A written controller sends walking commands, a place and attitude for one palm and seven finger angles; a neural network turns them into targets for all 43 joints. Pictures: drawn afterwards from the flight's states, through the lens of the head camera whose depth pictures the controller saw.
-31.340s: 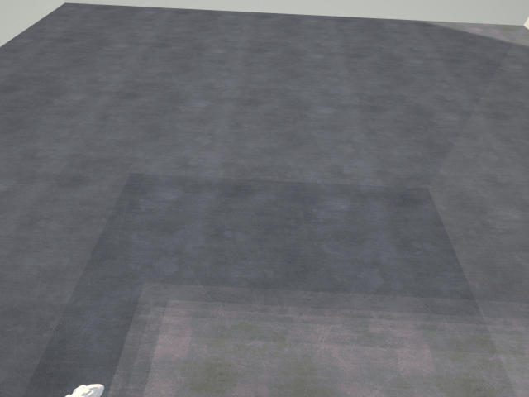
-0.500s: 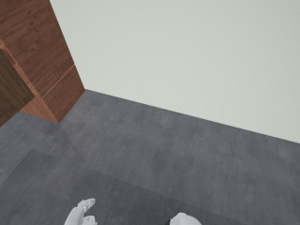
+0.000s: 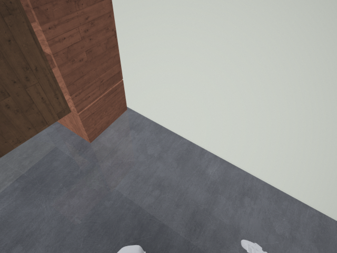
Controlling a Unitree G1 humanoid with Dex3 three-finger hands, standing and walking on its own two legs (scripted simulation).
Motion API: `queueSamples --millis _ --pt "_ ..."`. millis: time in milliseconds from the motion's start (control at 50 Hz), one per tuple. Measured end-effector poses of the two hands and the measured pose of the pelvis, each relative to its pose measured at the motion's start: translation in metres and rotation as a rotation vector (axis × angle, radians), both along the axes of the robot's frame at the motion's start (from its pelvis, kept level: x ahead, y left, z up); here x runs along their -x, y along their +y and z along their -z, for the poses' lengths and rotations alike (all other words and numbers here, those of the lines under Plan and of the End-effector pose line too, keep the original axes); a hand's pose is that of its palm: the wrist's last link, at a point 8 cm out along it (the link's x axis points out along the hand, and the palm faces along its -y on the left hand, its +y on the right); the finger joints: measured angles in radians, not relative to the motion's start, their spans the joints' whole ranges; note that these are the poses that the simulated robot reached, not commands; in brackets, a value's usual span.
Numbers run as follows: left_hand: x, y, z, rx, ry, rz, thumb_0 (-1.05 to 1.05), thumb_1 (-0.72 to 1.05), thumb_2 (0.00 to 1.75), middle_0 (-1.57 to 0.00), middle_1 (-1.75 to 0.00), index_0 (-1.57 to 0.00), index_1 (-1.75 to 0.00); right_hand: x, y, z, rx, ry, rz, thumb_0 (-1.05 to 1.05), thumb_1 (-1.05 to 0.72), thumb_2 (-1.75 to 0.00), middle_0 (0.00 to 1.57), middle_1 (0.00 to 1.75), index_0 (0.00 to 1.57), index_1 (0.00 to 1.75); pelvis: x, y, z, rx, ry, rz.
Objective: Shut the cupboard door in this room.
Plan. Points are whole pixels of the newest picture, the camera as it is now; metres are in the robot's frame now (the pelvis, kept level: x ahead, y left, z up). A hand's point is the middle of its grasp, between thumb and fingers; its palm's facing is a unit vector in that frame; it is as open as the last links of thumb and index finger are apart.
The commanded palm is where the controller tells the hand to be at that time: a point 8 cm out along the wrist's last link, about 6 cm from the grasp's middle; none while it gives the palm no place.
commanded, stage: walk to a spot facing it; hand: left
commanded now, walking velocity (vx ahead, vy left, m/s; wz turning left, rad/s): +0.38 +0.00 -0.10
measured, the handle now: out of the picture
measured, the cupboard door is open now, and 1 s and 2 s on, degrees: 85 85 85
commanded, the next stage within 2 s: turn to face it in 0.26 s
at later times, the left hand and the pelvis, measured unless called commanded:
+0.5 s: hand (141, 176) +0.35 +0.13 -0.16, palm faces -0.11 -0.97 -0.24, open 7.4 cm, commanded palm none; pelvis +0.21 -0.05 -0.01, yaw -5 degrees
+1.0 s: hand (117, 194) +0.29 +0.19 -0.18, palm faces +0.25 -0.95 -0.20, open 7.4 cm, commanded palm none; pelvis +0.26 -0.02 +0.00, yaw +11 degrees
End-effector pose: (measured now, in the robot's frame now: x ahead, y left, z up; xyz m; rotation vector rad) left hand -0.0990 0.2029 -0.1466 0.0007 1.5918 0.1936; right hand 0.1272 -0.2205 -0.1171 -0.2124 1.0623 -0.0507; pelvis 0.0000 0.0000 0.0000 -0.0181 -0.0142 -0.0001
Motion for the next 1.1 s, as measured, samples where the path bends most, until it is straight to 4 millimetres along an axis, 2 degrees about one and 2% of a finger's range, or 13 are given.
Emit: queueSamples --millis 80,160,260,340,420,460,500,560,620,780,920,980,1100 --pt "-0.056 0.017 -0.005 -0.003 -0.030 0.036 0.01 0.91 0.90 -0.20 -0.30 -0.20 -0.30 -0.011 0.014 -0.005 -0.012 0.005 0.052 0.00 -0.91 -0.90 0.20 0.30 0.20 0.30 -0.031 0.011 -0.009 0.004 -0.013 0.015" --pt "-0.139 0.032 -0.012 -0.031 -0.151 0.088 0.01 0.91 0.90 -0.20 -0.30 -0.20 -0.30 -0.013 -0.002 -0.015 0.030 0.015 0.155 -0.04 -0.96 -0.89 0.21 0.30 0.21 0.30 -0.063 0.013 -0.018 -0.007 -0.011 0.031" --pt "-0.247 0.037 -0.020 -0.063 -0.308 0.137 0.01 0.91 0.90 -0.20 -0.30 -0.19 -0.30 0.004 -0.015 -0.009 0.043 0.157 0.204 -0.03 -0.95 -0.89 0.20 0.30 0.20 0.30 -0.106 0.007 -0.020 -0.023 -0.005 0.054" --pt "-0.327 0.025 -0.026 -0.076 -0.384 0.203 0.00 0.91 0.90 -0.19 -0.30 -0.19 -0.30 0.020 -0.017 0.003 0.012 0.283 0.263 -0.02 -0.93 -0.90 0.20 0.30 0.20 0.30 -0.141 -0.006 -0.016 -0.032 -0.006 0.077" --pt "-0.399 0.001 -0.025 -0.091 -0.427 0.289 0.00 0.91 0.90 -0.19 -0.30 -0.19 -0.30 0.029 -0.020 0.019 -0.037 0.407 0.329 -0.01 -0.92 -0.90 0.20 0.30 0.20 0.30 -0.180 -0.026 -0.006 -0.040 -0.009 0.099" --pt "-0.429 -0.013 -0.020 -0.105 -0.464 0.314 0.00 0.91 0.90 -0.20 -0.30 -0.19 -0.30 0.028 -0.024 0.030 -0.066 0.472 0.342 0.00 -0.92 -0.90 0.20 0.30 0.20 0.30 -0.201 -0.040 0.005 -0.050 -0.013 0.089" --pt "-0.446 -0.026 -0.019 -0.114 -0.489 0.316 0.00 0.91 0.90 -0.20 -0.30 -0.19 -0.30 0.019 -0.030 0.037 -0.085 0.517 0.343 0.00 -0.91 -0.90 0.20 0.30 0.20 0.30 -0.213 -0.050 0.009 -0.043 -0.016 0.080" --pt "-0.450 -0.040 -0.023 -0.108 -0.481 0.294 0.00 0.91 0.90 -0.20 -0.30 -0.20 -0.30 -0.012 -0.041 0.037 -0.089 0.507 0.314 0.00 -0.91 -0.90 0.20 0.30 0.20 0.30 -0.225 -0.057 0.004 -0.040 -0.024 0.051" --pt "-0.443 -0.046 -0.027 -0.109 -0.449 0.243 0.00 0.91 0.90 -0.20 -0.30 -0.20 -0.30 -0.055 -0.053 0.033 -0.081 0.443 0.270 0.01 -0.91 -0.90 0.20 0.30 0.20 0.30 -0.234 -0.060 -0.004 -0.037 -0.021 0.024" --pt "-0.430 -0.022 -0.031 -0.147 -0.430 0.114 -0.01 0.93 0.90 -0.20 -0.30 -0.20 -0.30 -0.170 -0.068 0.015 -0.026 0.241 0.123 0.00 -0.91 -0.90 0.20 0.30 0.20 0.30 -0.253 -0.056 -0.012 -0.023 -0.014 -0.071" --pt "-0.396 0.016 -0.002 -0.132 -0.390 -0.024 0.00 0.91 0.90 -0.20 -0.30 -0.20 -0.30 -0.251 -0.049 0.000 0.066 0.101 -0.025 0.00 -0.91 -0.90 0.20 0.30 0.20 0.30 -0.262 -0.030 0.002 0.011 -0.011 -0.160" --pt "-0.376 0.033 0.005 -0.134 -0.328 -0.065 0.00 0.91 0.90 -0.20 -0.30 -0.20 -0.30 -0.271 -0.036 -0.006 0.090 0.059 -0.071 0.00 -0.91 -0.90 0.20 0.30 0.20 0.30 -0.263 -0.021 0.004 0.007 -0.007 -0.186" --pt "-0.354 0.052 -0.013 -0.165 -0.285 -0.131 0.01 0.91 0.90 -0.20 -0.30 -0.20 -0.30 -0.282 -0.017 -0.017 0.099 0.089 -0.140 0.00 -0.91 -0.90 0.20 0.30 0.20 0.30 -0.267 -0.013 -0.012 0.012 0.011 -0.247"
